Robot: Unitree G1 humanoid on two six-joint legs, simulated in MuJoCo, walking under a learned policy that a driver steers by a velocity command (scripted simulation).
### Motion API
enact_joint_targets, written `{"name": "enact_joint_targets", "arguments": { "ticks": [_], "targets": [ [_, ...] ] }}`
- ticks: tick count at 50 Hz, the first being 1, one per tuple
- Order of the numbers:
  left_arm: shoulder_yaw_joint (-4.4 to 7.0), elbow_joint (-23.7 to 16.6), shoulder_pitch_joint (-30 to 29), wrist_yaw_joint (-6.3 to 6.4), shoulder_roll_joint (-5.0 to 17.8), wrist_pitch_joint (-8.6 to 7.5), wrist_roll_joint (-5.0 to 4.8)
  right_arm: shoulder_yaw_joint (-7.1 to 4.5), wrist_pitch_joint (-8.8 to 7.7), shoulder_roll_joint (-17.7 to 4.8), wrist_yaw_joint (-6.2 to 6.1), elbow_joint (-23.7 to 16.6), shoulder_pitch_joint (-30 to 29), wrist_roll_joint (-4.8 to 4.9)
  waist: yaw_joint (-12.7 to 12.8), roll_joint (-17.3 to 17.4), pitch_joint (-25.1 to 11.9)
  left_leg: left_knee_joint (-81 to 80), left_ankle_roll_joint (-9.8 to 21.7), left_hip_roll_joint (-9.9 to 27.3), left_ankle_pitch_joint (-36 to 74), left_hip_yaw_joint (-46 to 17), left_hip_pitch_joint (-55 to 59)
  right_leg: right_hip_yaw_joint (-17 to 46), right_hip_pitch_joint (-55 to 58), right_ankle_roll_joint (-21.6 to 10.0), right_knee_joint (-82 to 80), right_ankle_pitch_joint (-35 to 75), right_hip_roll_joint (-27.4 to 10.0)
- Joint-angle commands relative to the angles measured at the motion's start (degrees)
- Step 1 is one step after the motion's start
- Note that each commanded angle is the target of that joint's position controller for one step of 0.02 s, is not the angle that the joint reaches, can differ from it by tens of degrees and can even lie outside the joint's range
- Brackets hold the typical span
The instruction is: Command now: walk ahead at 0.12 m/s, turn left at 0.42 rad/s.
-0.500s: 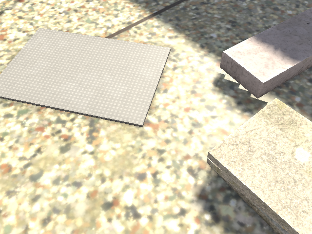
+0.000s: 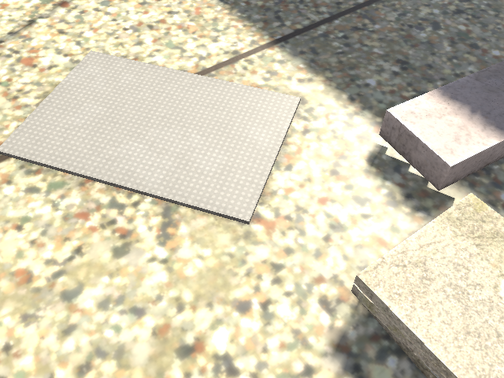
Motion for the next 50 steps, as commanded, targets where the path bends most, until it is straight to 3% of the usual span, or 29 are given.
{"name": "enact_joint_targets", "arguments": {
  "ticks": [1,2,3,4,5,7,11,14,16,17,18,19,20,21,23,26,29,31,36,40,41,42,43,44,45,46,47,48,50],
  "targets": [
    [2.67,-1.7,6.6,-0.06,7.7,-0.10,-0.24,-1.78,-0.16,-6.0,-0.13,-5.8,-3.0,1.03,4.2,-5.6,-8.3,2.0,4.1,1.3,-9.2,-4.1,-11.2,9.3,13.9,-6.3,-8.2,-13.3,-8.4],
    [3.03,-1.0,9.8,-0.06,9.7,-0.31,-0.36,-1.50,-0.32,-5.0,0.12,-7.5,-5.5,1.28,5.8,-13.7,-5.2,11.7,2.8,-2.2,-16.5,2.1,-21.6,23.2,17.6,-11.5,-17.0,-22.7,-18.3],
    [3.03,-1.3,9.5,0.06,10.5,-1.26,0.19,-1.98,-0.67,-6.6,0.41,-8.8,-7.0,0.90,5.9,-14.4,-2.1,23.4,1.9,1.7,-17.7,1.5,-27.5,31.4,17.0,-15.3,-20.9,-22.7,-26.0],
    [2.76,-2.1,7.2,0.54,9.5,-2.21,0.06,-2.68,-0.77,-8.2,0.74,-8.5,-6.2,0.59,4.2,-9.1,-0.7,28.2,1.6,4.1,-14.8,-0.7,-28.0,29.3,15.0,-15.2,-20.8,-20.4,-25.8],
    [2.58,-2.8,4.5,0.87,8.8,-2.87,-0.66,-2.88,-0.64,-7.9,1.09,-7.7,-4.3,0.39,2.4,-6.9,0.0,29.4,0.9,5.5,-11.2,-0.9,-28.2,24.5,14.8,-13.1,-20.6,-17.8,-23.6],
    [2.49,-2.8,3.0,0.72,8.8,-3.37,-1.16,-2.33,-0.59,-5.8,1.71,-7.5,-4.5,0.21,2.6,-6.8,0.5,27.4,-0.4,7.2,-5.9,1.8,-26.4,15.1,13.5,-10.0,-21.8,-10.3,-20.2],
    [3.36,-1.9,4.1,-0.26,11.1,-3.99,-1.18,-0.94,-1.02,-3.1,3.46,-9.4,-7.2,0.19,3.8,-7.3,-1.1,13.6,-1.2,7.6,-0.2,7.3,-13.0,0.8,7.1,-7.9,-21.3,-0.5,-15.8],
    [4.16,-1.1,5.5,-1.47,13.2,-3.90,-2.12,-1.25,-0.61,-4.9,4.07,-9.9,-6.1,0.43,3.2,-7.2,-1.6,6.5,0.0,6.0,-0.3,10.4,-5.5,-1.0,5.7,-8.0,-19.1,-4.0,-17.8],
    [4.00,-1.0,4.9,-1.96,12.5,-3.52,-2.62,-2.07,-0.12,-6.1,3.94,-8.2,-1.2,0.43,0.4,-5.5,-1.6,1.9,2.1,3.5,0.6,13.5,2.8,-3.5,1.9,-6.4,-13.5,-6.6,-17.8],
    [3.38,-0.9,5.5,-2.12,10.8,-3.52,-1.97,-3.38,0.14,-8.3,3.48,-6.7,4.0,0.71,-2.0,-3.4,-3.3,0.8,3.8,1.5,-0.8,13.7,10.8,-6.6,-1.6,-4.8,-5.1,-2.4,-16.1],
    [2.12,-1.5,5.4,-2.27,6.9,-3.63,-0.41,-5.41,0.17,-12.7,2.76,-4.7,13.0,1.27,-5.9,5.9,-6.2,-4.5,7.3,5.6,-4.2,3.8,21.5,-11.8,-9.3,-1.2,14.8,-0.3,-11.7],
    [0.60,-7.1,3.3,-2.19,2.4,-4.84,0.95,-6.45,-0.61,-21.3,2.41,-6.0,15.8,0.88,-4.3,23.5,-9.4,-16.4,18.7,20.1,-16.2,-31.9,32.1,-8.4,-31.5,3.0,37.1,-19.3,-1.4],
    [1.52,-7.5,-1.1,-2.21,7.5,-6.36,-1.61,-4.95,-2.32,-16.3,3.10,-7.1,15.6,0.35,-7.0,12.2,-10.4,-23.7,21.3,23.4,-25.2,-40.5,31.1,1.9,-38.2,1.7,44.7,-17.6,-2.4],
    [2.04,-7.9,-2.3,-2.55,9.4,-7.39,-3.17,-3.74,-3.55,-13.2,3.20,-7.2,13.2,-0.28,-5.2,9.9,-5.9,-23.2,19.2,22.7,-23.5,-35.6,27.4,3.1,-39.9,-0.6,44.5,-12.1,-5.2],
    [2.21,-5.7,0.4,-2.24,9.2,-7.94,-0.87,-2.32,-3.79,-9.0,2.99,-8.7,6.4,-0.32,-1.0,4.6,-2.4,-21.3,15.1,17.7,-10.6,-23.1,17.8,3.4,-32.9,-1.1,35.8,-2.8,-8.7],
    [2.40,-5.2,0.4,-2.61,8.3,-7.04,-0.04,-2.13,-3.91,-8.8,1.97,-9.7,4.7,-0.77,1.0,4.5,-2.4,-23.4,13.7,13.1,2.4,-14.6,12.8,2.2,-26.0,0.4,26.9,6.2,-7.3],
    [1.71,-6.9,-4.4,-2.58,6.0,-6.48,0.09,-2.56,-4.04,-9.5,0.92,-8.4,7.9,-0.01,0.1,2.9,-1.3,-23.1,12.8,11.3,10.4,-10.1,12.1,2.1,-25.0,2.4,14.9,14.3,-5.0],
    [1.20,-8.2,-8.2,-3.01,4.8,-6.53,-0.32,-2.68,-3.87,-9.4,0.49,-7.4,9.8,0.19,-1.1,4.3,-0.5,-22.7,11.7,9.8,11.3,-8.4,10.3,1.8,-22.1,2.9,7.5,19.2,-3.3],
    [0.73,-11.6,-15.8,-4.22,4.8,-7.20,-0.93,-2.99,-3.27,-9.1,0.15,-4.7,14.6,0.88,-3.6,4.4,1.4,-19.7,10.8,11.2,12.0,-12.0,13.6,2.8,-20.7,1.9,-0.7,21.1,-1.9],
    [1.43,-11.9,-13.8,-4.53,6.5,-8.11,-1.02,-3.47,-1.88,-9.6,-0.55,-4.2,14.1,0.76,-2.0,6.7,0.4,-14.0,9.5,12.4,20.5,-15.2,17.3,2.4,-14.4,-0.1,-3.4,14.7,-0.8],
    [2.11,-11.2,-10.0,-4.21,7.7,-8.30,-0.97,-3.51,-1.62,-9.7,-0.48,-4.7,13.3,0.64,-0.2,7.8,-1.8,-10.4,8.7,11.4,28.6,-15.1,16.9,1.0,-8.3,-1.2,-3.9,12.2,0.2],
    [3.17,-9.6,-2.9,-3.72,9.6,-8.49,-0.74,-3.14,-1.54,-8.9,-0.18,-5.4,11.7,0.52,3.6,7.6,-6.9,-2.5,7.0,8.4,35.0,-13.1,14.8,0.4,3.1,-3.2,-5.2,13.9,-0.4],
    [3.97,-8.6,7.9,-3.12,12.4,-8.41,0.19,-2.19,-1.64,-7.0,0.22,-7.5,9.4,-0.33,8.7,5.1,-16.5,12.2,5.0,5.2,28.0,-11.2,5.7,7.8,21.7,-7.1,-1.8,11.8,-8.5],
    [4.89,-6.9,14.8,-2.91,16.2,-7.74,0.63,-0.46,-2.20,-0.7,0.53,-8.2,18.7,0.36,5.4,-13.3,-27.5,34.1,0.4,-3.8,-9.7,-5.8,-16.3,34.5,45.7,-16.6,-3.9,3.0,-24.2],
    [3.83,-6.5,14.5,-3.24,11.6,-7.44,-0.81,-0.83,-2.61,-5.5,0.41,-7.2,20.1,1.65,5.5,-15.9,-27.5,43.2,-0.1,-0.8,-17.9,-6.4,-23.4,45.7,44.7,-17.2,-10.1,-7.6,-27.0],
    [2.77,-7.3,10.8,-2.70,7.5,-6.84,-1.06,-2.08,-2.53,-9.8,0.46,-7.5,13.5,2.03,6.5,-9.9,-16.9,44.9,-0.5,2.3,-13.1,-5.0,-26.4,35.6,35.8,-14.3,-11.8,-9.2,-24.1],
    [2.32,-7.4,7.6,-2.38,6.4,-6.27,-0.66,-2.22,-2.44,-10.4,0.37,-8.5,8.7,1.31,5.8,-4.7,-10.3,43.2,-0.6,4.8,-8.4,-2.3,-25.1,26.9,26.3,-12.2,-12.9,-3.5,-21.7],
    [2.02,-6.7,5.8,-2.34,5.6,-5.99,-0.23,-2.31,-2.51,-9.5,0.51,-9.4,5.6,0.40,4.6,-3.1,-5.6,40.5,-0.5,6.5,-5.9,-1.5,-23.2,21.4,18.2,-11.4,-14.6,2.8,-19.3],
    [1.75,-5.9,4.2,-2.30,4.8,-6.40,0.34,-2.17,-1.82,-6.8,1.09,-9.7,6.4,0.86,1.8,-5.5,-3.1,36.9,0.1,8.8,-4.0,-1.0,-18.5,14.0,10.3,-10.6,-18.2,7.0,-16.6]
  ]
}}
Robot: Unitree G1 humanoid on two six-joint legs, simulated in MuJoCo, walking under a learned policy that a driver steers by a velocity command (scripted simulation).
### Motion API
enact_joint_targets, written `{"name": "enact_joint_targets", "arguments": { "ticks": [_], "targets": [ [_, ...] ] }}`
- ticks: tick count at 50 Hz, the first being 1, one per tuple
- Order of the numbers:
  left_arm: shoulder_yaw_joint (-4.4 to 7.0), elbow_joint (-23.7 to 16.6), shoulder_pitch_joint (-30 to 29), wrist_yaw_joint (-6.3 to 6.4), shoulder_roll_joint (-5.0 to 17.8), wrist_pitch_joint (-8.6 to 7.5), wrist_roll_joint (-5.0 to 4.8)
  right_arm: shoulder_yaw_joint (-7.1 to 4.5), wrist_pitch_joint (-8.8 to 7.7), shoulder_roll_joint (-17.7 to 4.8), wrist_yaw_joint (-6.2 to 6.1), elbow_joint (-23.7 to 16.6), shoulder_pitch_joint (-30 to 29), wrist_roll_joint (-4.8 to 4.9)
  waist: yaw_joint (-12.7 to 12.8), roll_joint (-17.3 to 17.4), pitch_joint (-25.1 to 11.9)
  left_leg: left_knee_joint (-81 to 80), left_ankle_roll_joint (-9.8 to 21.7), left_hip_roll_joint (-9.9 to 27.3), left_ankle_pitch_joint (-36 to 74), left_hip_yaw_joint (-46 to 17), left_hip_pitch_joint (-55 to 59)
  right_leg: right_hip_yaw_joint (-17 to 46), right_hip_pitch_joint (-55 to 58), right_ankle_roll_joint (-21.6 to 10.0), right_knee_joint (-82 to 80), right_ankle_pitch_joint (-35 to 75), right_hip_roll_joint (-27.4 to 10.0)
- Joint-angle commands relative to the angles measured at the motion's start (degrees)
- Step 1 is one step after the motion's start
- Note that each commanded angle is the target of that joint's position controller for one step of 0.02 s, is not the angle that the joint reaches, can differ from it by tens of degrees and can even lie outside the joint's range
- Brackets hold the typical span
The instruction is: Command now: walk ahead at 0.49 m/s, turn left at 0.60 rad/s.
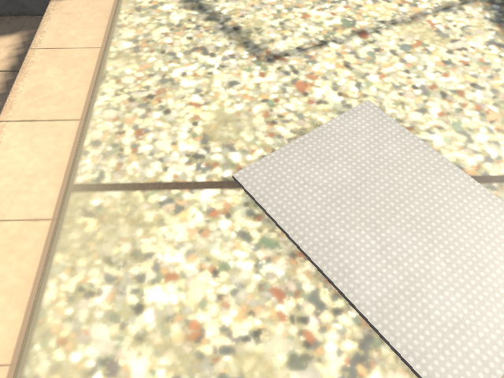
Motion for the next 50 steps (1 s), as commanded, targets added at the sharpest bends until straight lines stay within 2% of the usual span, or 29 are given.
{"name": "enact_joint_targets", "arguments": {
  "ticks": [1,3,5,9,13,15,16,17,18,19,20,21,22,23,24,27,32,35,38,40,41,42,43,44,45,46,47,48,50],
  "targets": [
    [1.53,-1.0,2.6,0.34,5.3,-0.75,-0.05,-1.39,-0.26,-3.8,0.42,-5.7,-1.0,0.26,1.3,-7.7,-2.2,-1.3,0.0,6.7,2.8,-1.7,-12.4,15.9,10.9,-10.1,-15.6,3.1,-16.8],
    [2.07,0.1,2.5,0.28,6.9,-1.28,-0.59,-0.86,0.27,-2.4,0.52,-7.2,-3.4,-0.07,1.0,-6.8,-0.3,-5.7,-0.4,7.6,4.4,-1.2,-14.4,12.0,9.2,-11.0,-17.8,7.1,-17.7],
    [2.58,0.8,2.9,0.33,8.6,-1.31,-0.58,-0.59,0.15,-2.3,0.92,-8.0,-5.4,-0.51,1.3,-6.0,-0.3,-10.7,-0.7,8.0,10.2,-0.7,-15.5,7.8,10.4,-11.1,-18.5,10.8,-17.7],
    [2.74,1.7,3.9,0.60,10.2,-0.56,-0.91,0.02,-0.86,-1.8,2.60,-9.2,-12.3,-0.30,3.8,-4.9,0.9,-25.1,0.2,6.3,22.7,3.3,-11.8,-1.2,11.9,-8.2,-18.1,13.7,-15.0],
    [3.43,3.3,7.7,0.69,12.9,0.68,-2.10,-0.21,-0.70,-2.7,3.86,-12.0,-18.1,-0.11,5.1,-5.1,2.5,-32.6,2.3,4.7,20.3,6.1,-11.3,-4.1,19.0,-6.3,-15.9,17.4,-17.4],
    [3.94,3.4,7.9,0.96,14.8,1.54,-2.62,-1.28,-0.38,-4.8,4.05,-12.5,-16.3,-0.58,2.9,-6.5,0.3,-33.9,4.5,1.2,14.1,9.1,-6.3,-6.2,22.2,-5.1,-8.9,34.2,-17.8],
    [4.12,3.2,7.7,1.15,15.5,2.09,-2.84,-2.35,-0.15,-6.6,3.97,-11.6,-11.6,-0.69,-0.2,-7.0,-2.7,-34.9,6.0,-1.3,12.0,10.8,0.3,-7.6,22.2,-4.3,-1.0,42.6,-17.2],
    [3.66,2.9,7.4,1.42,14.6,2.48,-2.84,-4.11,0.18,-9.4,3.49,-9.0,-2.0,-0.46,-5.4,-5.8,-7.5,-37.6,8.1,-4.0,14.4,11.4,13.8,-9.4,17.4,-2.7,11.2,44.3,-15.4],
    [2.28,1.9,8.9,1.61,11.4,2.35,-0.98,-6.05,0.87,-14.2,2.27,-6.8,7.8,-0.01,-8.8,1.3,-13.1,-38.0,11.5,2.6,14.7,-0.4,31.6,-9.7,2.9,-0.1,29.9,25.7,-13.0],
    [-0.43,-1.9,13.9,0.66,3.7,0.83,0.72,-6.29,0.14,-20.2,2.25,-8.0,4.3,0.42,-0.6,15.8,-19.6,-45.8,22.8,16.5,1.0,-34.8,47.5,-2.4,-21.2,2.9,49.2,-24.3,-1.2],
    [0.53,-2.2,6.8,-0.03,9.5,-1.03,-1.51,-4.70,-0.83,-14.2,2.65,-9.6,5.8,0.04,-5.9,7.6,-23.6,-53.2,22.4,18.2,-5.6,-42.1,48.4,8.4,-27.0,1.9,53.9,-23.5,-2.0],
    [1.05,-3.8,2.0,-0.33,11.6,-1.97,-3.25,-3.75,-1.75,-11.6,2.80,-8.8,3.8,-0.60,-6.0,4.9,-14.8,-53.9,19.6,16.8,-0.4,-34.1,42.3,8.1,-30.6,0.7,52.3,-17.6,-4.2],
    [0.60,-3.7,1.6,0.06,10.4,-2.44,-2.44,-3.28,-2.18,-10.3,2.74,-8.9,0.5,-0.58,-3.3,-0.1,-10.6,-53.5,17.8,14.5,6.6,-27.8,34.2,8.2,-27.9,0.4,47.2,-12.8,-6.6],
    [0.76,-3.1,1.9,0.42,10.4,-2.41,-0.95,-2.75,-2.19,-8.7,2.57,-9.3,-3.1,-0.76,-0.9,-1.3,-7.6,-53.7,16.6,12.4,13.8,-22.4,26.8,8.3,-23.9,0.9,42.3,-10.3,-8.2],
    [0.99,-2.8,3.0,0.34,10.6,-1.86,-0.56,-2.28,-2.24,-7.8,2.29,-10.1,-5.2,-1.57,1.0,0.2,-6.8,-54.8,16.4,11.0,18.7,-19.6,21.9,8.7,-20.0,1.3,40.2,-8.5,-9.1],
    [0.68,-2.6,3.1,0.27,8.8,-0.21,0.29,-2.25,-2.57,-8.0,1.47,-9.5,-5.7,-1.23,2.3,-0.2,-4.9,-56.9,17.0,9.1,26.2,-14.7,14.6,7.1,-16.9,3.8,33.5,-5.6,-8.4],
    [-0.79,-5.4,-7.9,-0.16,5.5,0.01,0.15,-2.82,-2.11,-9.7,0.10,-6.9,-2.1,-0.63,-1.4,1.1,-1.3,-56.6,13.1,4.3,20.1,-9.0,8.8,5.9,-12.4,5.7,11.8,12.7,-4.3],
    [-0.46,-6.8,-11.4,-0.72,6.7,-0.46,-0.79,-3.03,-1.90,-10.0,0.10,-5.1,0.8,-0.24,-2.8,2.0,-0.7,-54.8,11.8,5.5,15.5,-12.2,9.7,7.0,-9.3,5.0,6.2,15.7,-2.7],
    [0.56,-6.9,-10.4,-1.06,8.9,-1.01,-0.95,-2.95,-1.46,-9.1,-0.12,-4.2,1.5,-0.05,-1.7,3.7,-1.0,-49.5,10.7,7.5,14.5,-17.2,15.1,8.5,-8.1,3.1,3.1,10.0,-2.6],
    [1.47,-5.6,-4.9,-0.82,9.8,-1.44,-0.96,-2.76,-0.91,-8.1,-0.13,-4.2,0.6,-0.20,1.3,5.2,-2.5,-44.6,9.2,6.5,17.6,-18.4,15.6,6.9,-0.9,1.0,0.8,6.1,-2.0],
    [2.39,-4.6,1.0,-0.43,11.4,-1.73,-0.36,-1.91,-0.93,-5.8,0.04,-4.6,0.5,-0.51,4.1,4.2,-7.0,-36.5,7.3,3.4,19.6,-16.0,13.5,8.1,9.1,-1.1,0.6,5.9,-4.5],
    [3.19,-3.9,9.9,0.07,14.7,-1.71,0.23,-0.58,-0.95,-2.4,0.09,-5.8,1.8,-1.61,7.0,-3.4,-15.9,-19.5,4.8,-0.8,8.3,-10.8,5.8,18.7,24.5,-4.3,1.3,2.9,-14.8],
    [4.09,-1.9,13.2,-0.44,18.1,-0.93,0.56,-0.04,-1.44,-0.9,0.11,-7.3,9.5,0.68,2.9,-24.1,-21.1,-2.2,1.4,-6.6,-13.3,-5.4,-14.1,47.5,38.8,-13.1,-6.6,-13.8,-26.0],
    [2.81,-3.3,11.0,-0.68,12.1,-0.71,-0.72,-1.15,-1.32,-7.2,-0.17,-5.4,8.0,1.17,4.3,-15.4,-15.8,4.6,0.4,-2.0,-10.0,-7.1,-20.0,48.8,35.5,-11.8,-9.4,-25.6,-25.6],
    [2.02,-3.7,8.8,-0.30,9.1,-0.32,-0.87,-1.94,-1.01,-9.7,-0.09,-6.1,1.5,0.60,5.7,-10.2,-9.1,5.5,0.1,-0.2,-4.5,-5.3,-21.1,38.9,28.8,-9.5,-9.9,-22.6,-23.4],
    [1.60,-3.9,6.2,-0.15,8.3,-0.02,-0.27,-1.97,-0.77,-9.2,-0.20,-6.6,-1.5,-0.09,4.7,-6.1,-5.7,4.1,-0.2,1.7,-0.5,-3.7,-18.9,31.5,22.1,-8.4,-10.4,-14.1,-21.0],
    [1.33,-3.3,5.0,0.01,7.3,0.14,0.00,-2.08,-0.82,-8.2,-0.01,-7.2,-3.5,-0.60,4.0,-5.8,-2.8,1.5,-0.2,3.2,2.0,-3.7,-17.8,26.1,17.5,-8.3,-11.4,-7.2,-18.9],
    [1.12,-2.9,4.6,0.25,6.8,-0.04,0.35,-2.02,-0.67,-7.1,0.36,-7.4,-3.2,-0.25,2.8,-7.5,-2.3,-0.2,-0.1,4.7,3.7,-3.5,-15.1,21.7,14.6,-7.8,-12.7,-3.0,-17.5],
    [1.23,-1.8,5.0,0.39,6.4,-0.56,-0.17,-1.64,-0.15,-4.8,0.67,-7.5,-3.1,0.19,2.4,-8.5,-1.8,-2.6,-0.2,5.5,4.5,-1.9,-14.4,16.0,13.2,-8.3,-14.8,2.1,-16.4]
  ]
}}
Over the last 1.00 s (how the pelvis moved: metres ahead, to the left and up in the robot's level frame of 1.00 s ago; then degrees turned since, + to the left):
0.39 0.19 0.00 35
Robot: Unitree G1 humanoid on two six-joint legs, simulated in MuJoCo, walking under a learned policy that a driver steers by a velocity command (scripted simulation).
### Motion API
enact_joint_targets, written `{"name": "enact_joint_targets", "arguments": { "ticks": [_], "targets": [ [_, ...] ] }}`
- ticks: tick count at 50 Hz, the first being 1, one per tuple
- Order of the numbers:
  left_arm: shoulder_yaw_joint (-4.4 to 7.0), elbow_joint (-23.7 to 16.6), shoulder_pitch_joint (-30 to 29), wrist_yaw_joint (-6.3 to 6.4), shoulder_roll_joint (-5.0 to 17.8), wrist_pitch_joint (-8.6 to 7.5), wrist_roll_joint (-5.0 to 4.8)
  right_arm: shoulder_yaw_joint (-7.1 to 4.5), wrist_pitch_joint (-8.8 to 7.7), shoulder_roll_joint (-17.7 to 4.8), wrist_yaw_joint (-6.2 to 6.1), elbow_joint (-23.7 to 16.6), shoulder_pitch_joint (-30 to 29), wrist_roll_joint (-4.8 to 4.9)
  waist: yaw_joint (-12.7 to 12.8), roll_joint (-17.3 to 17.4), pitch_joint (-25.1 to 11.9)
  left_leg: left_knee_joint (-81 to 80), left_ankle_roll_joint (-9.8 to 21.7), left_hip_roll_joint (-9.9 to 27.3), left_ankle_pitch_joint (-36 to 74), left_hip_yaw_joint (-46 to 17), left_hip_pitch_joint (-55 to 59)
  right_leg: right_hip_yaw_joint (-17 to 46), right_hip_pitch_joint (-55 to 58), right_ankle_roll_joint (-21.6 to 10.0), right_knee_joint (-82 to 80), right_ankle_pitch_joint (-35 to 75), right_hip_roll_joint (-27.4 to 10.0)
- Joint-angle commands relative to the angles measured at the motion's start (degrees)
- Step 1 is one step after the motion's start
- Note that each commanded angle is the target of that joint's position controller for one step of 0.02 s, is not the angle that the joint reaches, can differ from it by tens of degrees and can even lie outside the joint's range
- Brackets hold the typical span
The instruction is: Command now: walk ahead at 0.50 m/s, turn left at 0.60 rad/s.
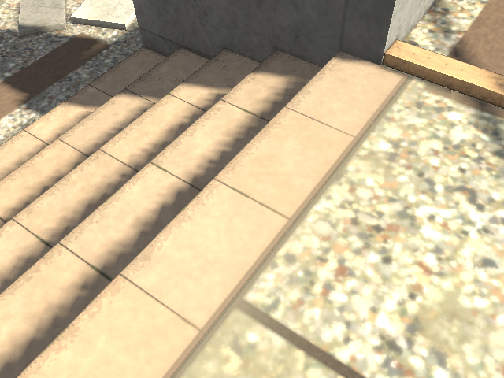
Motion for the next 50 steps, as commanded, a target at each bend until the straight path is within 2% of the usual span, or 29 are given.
{"name": "enact_joint_targets", "arguments": {
  "ticks": [1,4,8,12,15,16,17,18,19,20,21,22,23,24,26,28,33,36,38,40,41,42,43,44,45,46,47,48,50],
  "targets": [
    [1.83,-1.7,0.9,0.44,6.6,-1.17,-0.40,-1.14,-0.31,-3.0,0.28,-5.5,-2.0,0.05,0.9,-8.2,-0.9,-2.2,-0.4,5.2,3.4,-2.2,-11.8,14.4,9.7,-8.6,-14.8,6.4,-16.3],
    [2.52,-0.3,1.8,0.59,8.6,-1.07,-0.43,-0.60,-0.35,-1.9,0.62,-6.7,-5.0,-0.29,1.2,-6.6,-0.3,-8.8,-1.1,5.8,8.9,-1.5,-14.8,8.9,11.6,-9.4,-15.9,13.8,-16.9],
    [2.68,0.9,2.4,0.94,10.0,-0.28,-0.66,0.07,-1.21,-0.7,2.15,-7.6,-11.2,-0.20,3.3,-6.0,1.3,-22.0,-0.4,4.9,20.1,2.3,-11.8,0.3,12.4,-7.3,-16.3,17.5,-15.0],
    [3.15,2.7,5.7,1.16,11.9,0.93,-1.61,0.27,-1.34,-0.5,3.60,-9.9,-17.2,0.03,4.7,-5.8,3.1,-30.0,1.4,3.4,19.6,5.9,-10.2,-3.7,17.4,-6.1,-14.9,22.2,-16.7],
    [3.90,2.8,5.5,1.69,14.5,2.08,-2.40,-1.24,-0.91,-3.5,4.02,-10.2,-14.3,-0.40,1.0,-8.4,-0.3,-31.9,4.9,-1.3,11.3,9.9,-2.0,-6.8,21.1,-4.5,-5.2,46.9,-17.3],
    [4.13,2.6,5.2,1.98,15.2,2.58,-2.57,-2.38,-0.70,-5.4,3.92,-9.1,-8.9,-0.40,-2.3,-8.5,-3.5,-32.8,6.6,-3.6,9.7,11.1,5.1,-7.7,20.5,-3.9,3.0,53.6,-16.9],
    [3.77,2.2,4.3,2.29,14.5,2.80,-2.68,-4.15,-0.45,-8.1,3.32,-6.5,0.7,-0.22,-7.7,-7.0,-8.3,-36.5,8.9,-5.4,13.7,10.6,19.3,-9.0,14.5,-2.2,15.1,51.3,-15.3],
    [2.37,1.1,6.0,2.35,10.7,2.48,-0.73,-5.73,0.27,-12.6,2.03,-4.6,8.5,0.12,-9.9,1.0,-13.2,-37.1,12.3,2.5,14.1,-2.7,36.9,-8.8,-0.9,0.2,33.1,25.0,-12.3],
    [-0.13,-2.6,10.9,1.28,3.8,0.82,0.63,-5.82,-0.65,-17.8,2.06,-6.0,4.9,0.35,-2.0,13.3,-20.0,-43.9,23.8,16.3,1.8,-36.8,52.7,-0.6,-24.4,2.9,51.6,-23.4,-0.3],
    [0.96,-3.2,3.1,0.52,9.7,-1.19,-1.58,-4.39,-1.47,-12.0,2.39,-6.9,6.8,-0.08,-7.4,5.4,-22.5,-50.4,22.7,17.3,-3.5,-41.3,52.5,9.3,-30.4,2.0,55.3,-21.3,-1.7],
    [1.33,-4.9,-1.3,0.21,11.1,-2.22,-3.22,-3.52,-2.31,-9.6,2.51,-6.1,4.4,-0.55,-7.0,3.4,-13.6,-51.5,20.0,15.6,1.3,-33.0,45.4,8.8,-33.2,0.9,52.7,-15.3,-4.0],
    [1.04,-4.5,-1.4,0.59,10.1,-2.69,-2.37,-3.03,-2.69,-8.3,2.47,-6.2,1.0,-0.39,-4.1,-1.7,-9.1,-51.5,18.1,13.1,7.8,-26.6,36.6,8.9,-30.1,0.9,47.5,-10.6,-6.4],
    [1.30,-3.9,-1.0,0.89,10.1,-2.59,-0.95,-2.51,-2.72,-6.7,2.35,-6.7,-2.4,-0.62,-1.8,-2.1,-6.2,-52.0,16.9,10.7,14.4,-21.5,29.4,8.8,-26.4,1.5,43.0,-8.3,-7.8],
    [1.56,-3.5,0.3,0.79,10.4,-1.95,-0.53,-2.06,-2.79,-5.8,2.10,-7.4,-4.4,-1.44,0.1,-0.5,-5.3,-53.2,16.6,9.3,18.7,-18.9,24.7,9.1,-22.7,2.1,41.2,-6.6,-8.7],
    [1.45,-3.2,1.1,0.73,9.2,-0.68,0.02,-2.06,-3.03,-5.8,1.65,-7.0,-5.1,-1.34,1.3,-0.2,-4.5,-54.6,17.1,8.1,24.3,-16.0,19.4,7.8,-20.2,3.9,37.3,-5.2,-8.6],
    [0.96,-4.0,-1.5,0.88,7.6,0.02,0.39,-2.36,-2.98,-7.0,0.85,-5.9,-3.7,-1.22,0.8,-0.6,-3.1,-55.0,16.9,6.6,26.8,-12.8,15.5,6.8,-20.1,5.6,31.7,-0.9,-7.6],
    [-0.43,-6.2,-11.8,-0.05,4.8,-0.43,-0.12,-2.48,-2.18,-7.6,-0.24,-3.1,0.6,-0.70,-3.7,1.4,-1.5,-53.6,12.5,3.1,19.5,-8.9,12.5,5.7,-14.3,5.8,11.0,17.6,-3.7],
    [-0.15,-6.9,-14.5,-0.92,6.1,-1.04,-0.81,-2.13,-2.18,-6.8,-0.12,-0.8,3.9,-0.28,-5.1,2.0,-0.7,-51.0,12.1,5.9,16.1,-12.2,17.0,6.6,-14.1,4.1,6.6,18.1,-3.5],
    [0.35,-7.2,-14.2,-1.32,7.4,-1.30,-0.81,-2.10,-1.82,-6.7,-0.21,0.1,4.8,-0.45,-4.6,2.9,-0.2,-48.4,11.7,8.0,17.5,-14.9,21.4,6.8,-14.4,2.4,4.7,13.3,-3.3],
    [1.01,-6.3,-10.2,-1.26,8.4,-1.54,-0.81,-2.25,-1.19,-7.0,-0.24,0.4,4.3,-0.54,-2.3,4.7,-0.7,-44.7,10.6,8.3,24.0,-15.8,23.7,5.2,-10.1,0.2,2.9,8.2,-2.3],
    [1.84,-4.8,-4.9,-0.94,9.6,-1.73,-0.39,-1.86,-1.05,-6.0,-0.18,0.2,3.7,-0.54,0.5,4.2,-3.6,-38.8,9.3,5.8,31.2,-14.2,23.6,4.2,-2.6,-1.5,1.4,8.8,-1.7],
    [2.57,-3.7,3.6,-0.75,12.1,-1.99,0.37,-0.91,-1.01,-3.8,-0.09,-0.7,3.5,-1.08,4.2,0.9,-11.5,-25.1,7.2,2.6,27.6,-10.9,18.4,10.9,11.4,-5.1,3.7,11.2,-8.5],
    [4.02,-1.7,11.4,-0.71,16.6,-1.40,0.90,0.12,-1.59,-0.2,-0.09,-0.4,12.1,0.06,3.3,-13.9,-21.2,-2.7,1.8,-6.2,7.0,-4.6,-1.4,34.5,33.1,-15.3,1.3,0.5,-20.9],
    [3.19,-0.1,13.7,-1.43,12.8,-1.04,-1.14,0.13,-2.16,-2.6,-0.12,-0.3,11.6,0.20,4.4,-17.5,-20.5,5.0,1.1,-6.9,-13.4,-6.9,-11.7,49.6,35.0,-16.6,-7.7,-16.3,-24.1],
    [2.16,-0.6,10.4,-1.23,9.4,-0.70,-1.85,-1.04,-2.23,-6.9,-0.07,-1.2,4.7,0.68,5.4,-11.3,-10.8,8.4,1.3,-3.7,-9.9,-7.0,-16.9,44.0,28.1,-13.9,-9.3,-23.1,-23.0],
    [1.63,-1.4,6.5,-0.97,8.4,-0.19,-1.18,-0.88,-2.28,-6.7,-0.16,-2.6,-0.3,0.22,4.4,-7.1,-5.4,6.9,1.6,-1.0,-5.3,-4.0,-16.5,36.6,20.2,-12.0,-10.1,-19.4,-20.5],
    [1.14,-1.3,4.2,-0.84,7.3,0.13,-0.61,-0.80,-2.57,-5.9,-0.05,-3.4,-2.9,-0.73,3.1,-5.7,-1.2,2.9,1.6,0.9,-1.9,-2.7,-15.6,31.3,13.2,-11.7,-11.6,-13.9,-18.1],
    [0.66,-1.4,3.1,-0.69,6.1,-0.03,-0.04,-0.93,-2.61,-5.1,0.11,-3.2,-2.5,-1.14,1.3,-6.9,-0.5,-0.6,1.6,3.0,1.0,-2.5,-12.5,27.5,9.4,-10.8,-12.7,-9.1,-16.0],
    [0.45,-0.9,3.0,-0.67,5.5,-0.28,-0.25,-0.64,-2.40,-2.9,0.25,-2.2,-0.3,-0.86,0.0,-9.1,-1.3,-5.1,1.0,3.9,2.8,-1.0,-8.5,22.0,6.5,-10.7,-14.2,-0.2,-13.6]
  ]
}}
Over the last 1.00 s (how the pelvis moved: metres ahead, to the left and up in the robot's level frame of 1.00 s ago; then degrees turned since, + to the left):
0.58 0.14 0.00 35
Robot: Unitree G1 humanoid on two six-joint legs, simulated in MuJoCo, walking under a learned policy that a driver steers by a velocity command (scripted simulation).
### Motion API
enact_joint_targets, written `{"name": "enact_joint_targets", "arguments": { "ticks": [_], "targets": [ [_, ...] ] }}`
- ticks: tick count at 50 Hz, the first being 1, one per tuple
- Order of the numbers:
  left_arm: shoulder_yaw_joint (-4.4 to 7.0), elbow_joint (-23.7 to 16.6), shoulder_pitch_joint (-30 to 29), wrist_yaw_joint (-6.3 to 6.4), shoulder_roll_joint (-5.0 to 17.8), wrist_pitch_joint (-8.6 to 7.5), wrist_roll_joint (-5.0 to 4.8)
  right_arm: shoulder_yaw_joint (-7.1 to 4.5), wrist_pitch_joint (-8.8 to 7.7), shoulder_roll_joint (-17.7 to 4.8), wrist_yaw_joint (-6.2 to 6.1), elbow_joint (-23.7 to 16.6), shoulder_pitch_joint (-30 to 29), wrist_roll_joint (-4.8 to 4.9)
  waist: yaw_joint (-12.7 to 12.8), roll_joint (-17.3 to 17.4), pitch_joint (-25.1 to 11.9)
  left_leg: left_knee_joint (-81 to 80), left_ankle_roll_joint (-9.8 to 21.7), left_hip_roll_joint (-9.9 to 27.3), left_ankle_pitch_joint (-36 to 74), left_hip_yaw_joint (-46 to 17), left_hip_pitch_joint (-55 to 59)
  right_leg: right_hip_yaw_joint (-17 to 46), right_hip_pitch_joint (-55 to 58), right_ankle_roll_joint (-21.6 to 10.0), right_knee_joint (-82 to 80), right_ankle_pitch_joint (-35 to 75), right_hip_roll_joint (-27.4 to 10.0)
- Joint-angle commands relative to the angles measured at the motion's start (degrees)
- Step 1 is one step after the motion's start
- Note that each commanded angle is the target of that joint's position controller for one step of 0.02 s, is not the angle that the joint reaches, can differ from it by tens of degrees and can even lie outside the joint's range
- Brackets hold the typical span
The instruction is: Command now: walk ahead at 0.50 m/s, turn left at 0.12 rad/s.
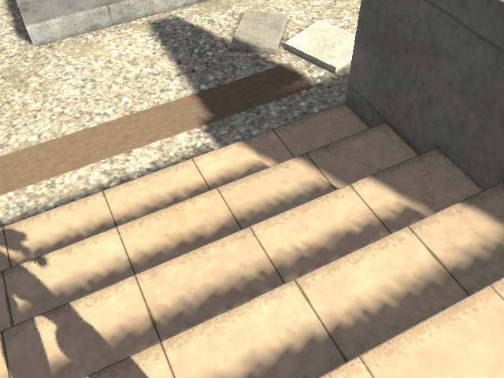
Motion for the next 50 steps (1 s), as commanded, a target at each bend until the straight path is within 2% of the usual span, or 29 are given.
{"name": "enact_joint_targets", "arguments": {
  "ticks": [1,7,10,12,14,16,17,18,19,20,22,24,27,28,30,32,34,38,40,41,42,43,44,45,46,47,48,49,50],
  "targets": [
    [1.25,-2.3,0.8,0.30,6.3,-0.91,-0.24,-1.30,-1.00,-3.8,-0.02,-4.4,-0.5,-0.26,-0.3,-8.3,-0.8,-5.1,-0.8,5.1,3.7,-1.1,-10.1,17.8,7.7,-10.3,-15.6,3.4,-14.7],
    [2.18,0.6,4.9,1.32,9.9,-0.06,-0.78,0.13,-1.97,-0.3,0.92,-6.9,-10.8,-0.80,2.2,-6.7,-1.3,-25.8,-2.2,3.1,23.1,2.6,-4.6,6.4,7.4,-8.3,-15.6,19.2,-11.7],
    [2.42,0.7,5.4,1.24,10.4,-0.51,0.02,-1.06,-2.08,-2.6,1.84,-5.4,-9.3,-0.49,1.4,-7.5,-2.6,-20.4,-1.0,2.4,29.5,2.3,1.3,3.9,6.5,-8.4,-13.1,21.2,-14.7],
    [2.41,0.9,6.0,1.45,9.4,0.06,-0.53,-1.37,-1.84,-3.3,2.59,-6.8,-11.7,-0.25,1.5,-6.1,-0.5,-21.7,1.3,2.2,20.9,1.7,-5.1,3.5,13.1,-7.5,-9.2,24.5,-16.5],
    [2.80,0.4,4.5,2.31,10.5,0.99,-0.80,-2.03,-1.88,-4.5,2.86,-6.7,-9.0,-0.50,-0.8,-6.5,-1.2,-24.2,3.8,-0.1,14.0,4.3,0.8,1.4,13.5,-6.2,-2.4,37.7,-16.8],
    [2.61,-1.0,0.6,3.32,10.4,1.55,-0.91,-4.18,-2.25,-7.7,2.98,-1.8,7.3,-0.24,-9.1,-4.9,-6.6,-32.2,6.8,-2.6,18.8,5.5,20.7,-2.7,5.7,-3.3,18.9,41.3,-12.7],
    [1.53,-2.6,6.3,2.95,7.0,0.70,0.37,-5.80,-1.95,-14.4,2.48,-1.3,10.8,0.69,-7.3,8.9,-9.7,-36.9,13.7,8.8,21.5,-13.0,34.2,-4.7,-9.7,0.1,42.2,10.8,-6.2],
    [0.41,-2.1,11.3,1.83,4.3,-1.35,0.54,-4.23,-1.79,-12.9,2.46,-3.7,8.3,1.15,-2.6,15.7,-13.1,-40.0,19.8,15.0,21.8,-31.2,39.9,1.6,-23.3,0.9,54.8,-23.2,-0.3],
    [1.01,-4.4,5.4,0.89,7.5,-2.81,-2.66,-3.89,-1.87,-10.4,2.76,-2.6,10.7,1.20,-5.6,13.6,-11.3,-48.3,21.4,17.0,11.3,-37.4,38.8,5.8,-32.3,-0.1,56.1,-20.5,-1.1],
    [1.67,-6.9,-1.2,0.95,9.9,-2.96,-3.57,-3.36,-1.97,-8.5,2.98,-3.6,7.2,0.89,-4.9,5.1,-5.8,-48.5,19.4,15.5,10.3,-34.3,33.7,6.8,-34.2,-0.7,53.3,-16.0,-3.6],
    [1.82,-7.1,-2.3,1.53,9.4,-1.72,-0.87,-2.42,-2.17,-6.2,2.93,-5.5,0.4,0.09,-0.9,-0.8,-2.5,-48.4,17.6,13.4,20.0,-26.7,21.2,7.3,-27.3,0.5,45.2,-10.8,-7.0],
    [1.75,-7.4,-1.9,1.50,8.1,-0.35,-0.41,-2.32,-2.00,-6.0,2.18,-5.6,-2.0,0.13,1.7,-0.5,-1.2,-49.9,16.1,10.0,18.8,-21.7,14.3,6.9,-22.1,1.9,35.3,-9.3,-8.3],
    [-0.28,-9.6,-9.0,0.66,3.1,-0.19,0.99,-3.39,-0.84,-8.6,0.08,-3.7,0.5,0.38,-0.3,-0.6,-1.4,-48.6,13.8,5.3,24.8,-13.5,6.7,2.6,-13.7,2.9,19.6,2.8,-5.0],
    [0.24,-7.4,-5.6,-0.05,4.1,-0.87,1.48,-3.64,-0.88,-9.2,-0.42,-3.8,0.6,-0.73,-0.1,-0.4,-5.3,-45.5,13.3,5.5,27.0,-12.9,5.8,2.9,-8.7,2.2,23.4,16.5,-4.3],
    [1.20,-8.7,-11.6,-0.99,7.4,-2.27,1.18,-3.02,-1.35,-7.3,-2.10,-1.6,6.3,0.34,-3.0,-0.8,-3.6,-41.4,12.7,5.5,15.9,-17.1,15.3,7.2,-22.1,0.4,17.4,23.9,-5.2],
    [0.32,-11.6,-18.9,-1.63,5.7,-3.30,1.59,-2.53,-0.97,-5.2,-2.62,-0.4,8.4,1.46,-5.5,-0.2,-0.5,-38.0,11.4,3.5,5.9,-18.4,15.2,8.4,-23.0,-0.6,5.8,27.5,-4.6],
    [-0.21,-12.1,-21.1,-2.53,3.4,-3.41,1.27,-2.93,-0.26,-6.2,-2.49,0.8,9.5,0.34,-7.2,0.5,0.5,-36.2,9.9,1.0,-1.4,-17.7,5.3,5.7,-10.0,0.4,0.8,34.7,-1.3],
    [0.30,-12.9,-18.4,-1.20,3.7,-2.81,-0.01,-2.63,1.11,-4.1,-3.88,1.8,11.1,1.40,-6.6,2.7,1.2,-23.7,8.0,-0.1,-5.0,-21.2,13.2,10.9,-8.1,1.1,-9.1,33.4,-4.8],
    [1.42,-9.5,-9.1,-0.32,3.5,-2.31,-0.40,-2.36,2.36,-3.1,-3.85,2.8,12.0,1.14,-2.8,2.5,-1.7,-11.9,6.6,-1.7,-4.6,-19.2,10.7,9.3,3.9,1.5,-10.2,32.7,-6.9],
    [2.19,-6.7,0.2,-0.34,3.9,-2.01,-0.44,-1.67,2.72,-1.3,-3.25,3.0,12.1,1.14,1.5,0.1,-5.1,-0.7,4.9,-4.2,-11.7,-16.2,2.5,9.7,16.6,1.9,-3.8,30.1,-8.9],
    [2.61,-4.4,10.1,-0.89,5.9,-2.00,0.24,-0.57,2.35,1.5,-2.05,2.9,15.1,1.05,4.5,-8.3,-13.1,16.6,2.9,-7.3,-26.4,-13.2,-11.7,12.5,35.9,1.9,10.1,37.7,-13.5],
    [3.45,-2.5,15.6,-0.97,9.4,-1.14,-0.66,-0.52,1.33,0.8,-1.31,3.2,23.7,2.23,2.5,-18.6,-18.4,33.7,0.4,-5.8,-27.4,-12.8,-22.9,24.2,45.3,-1.4,13.3,35.8,-22.1],
    [4.98,-0.4,17.2,-1.70,13.9,0.15,-2.38,-0.21,0.07,-0.7,-1.20,1.9,26.2,3.09,1.5,-24.2,-21.0,41.9,-1.3,-3.6,-21.8,-11.3,-30.1,37.6,45.1,-8.7,6.1,17.9,-29.0],
    [5.51,1.7,14.5,-1.41,14.1,0.94,-1.86,-0.56,0.08,-2.5,-2.21,0.5,19.5,4.18,0.9,-18.3,-14.4,42.8,-1.7,-1.8,-12.4,-7.3,-35.4,46.4,35.9,-12.0,-6.3,-15.5,-31.4],
    [3.46,-0.3,8.8,-0.84,8.3,0.91,-0.28,-1.54,1.03,-6.2,-3.63,-1.1,8.4,3.53,2.1,-6.7,-4.3,42.2,-1.5,0.2,-6.7,-4.5,-34.9,43.0,23.6,-11.9,-12.3,-22.6,-29.3],
    [1.61,-2.3,-0.6,-0.70,4.8,0.00,1.01,-2.30,2.05,-8.8,-4.18,-2.9,3.3,2.49,-0.5,-3.5,3.2,31.0,-0.8,2.6,2.0,-6.3,-30.1,35.6,8.9,-11.3,-12.3,-15.7,-26.4],
    [1.08,-2.3,-4.1,-0.32,2.2,-1.11,0.71,-2.71,2.50,-7.7,-4.28,-1.1,4.2,0.68,-2.4,-2.7,5.4,22.0,-0.2,4.7,6.3,-9.8,-23.3,28.2,0.5,-8.5,-11.2,-9.5,-21.8],
    [1.24,-1.1,-5.3,-0.06,2.0,-1.67,-0.03,-2.86,2.46,-5.8,-4.04,-0.1,6.1,0.04,-4.1,-6.2,5.4,16.0,0.0,5.6,7.4,-10.1,-18.5,21.3,-3.6,-5.7,-11.4,-5.2,-17.8],
    [1.64,-0.3,-4.9,0.49,3.7,-1.93,0.42,-2.93,1.80,-4.6,-3.60,-0.5,5.6,-0.32,-4.3,-8.6,5.5,6.0,-1.0,5.3,12.2,-8.5,-13.8,13.6,-6.6,-4.3,-13.3,0.5,-14.0]
  ]
}}
Over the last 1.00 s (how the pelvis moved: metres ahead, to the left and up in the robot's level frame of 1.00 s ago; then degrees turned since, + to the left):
0.57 0.13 0.00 28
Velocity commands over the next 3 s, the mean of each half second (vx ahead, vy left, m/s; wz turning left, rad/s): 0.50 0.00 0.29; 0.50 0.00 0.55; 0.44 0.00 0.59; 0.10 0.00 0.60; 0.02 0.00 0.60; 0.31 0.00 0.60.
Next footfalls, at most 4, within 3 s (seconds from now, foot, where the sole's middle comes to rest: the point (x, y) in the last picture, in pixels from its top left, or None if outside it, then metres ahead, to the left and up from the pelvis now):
0.30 left None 0.29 0.14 -0.77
0.82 right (282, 342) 0.63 -0.03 -0.89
1.42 left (162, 313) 0.78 0.37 -1.01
1.90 right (210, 264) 0.97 0.22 -1.01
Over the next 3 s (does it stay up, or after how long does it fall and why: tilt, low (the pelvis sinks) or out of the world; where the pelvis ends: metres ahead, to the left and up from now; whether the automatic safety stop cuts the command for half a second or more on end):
stays up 0.88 0.36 -0.25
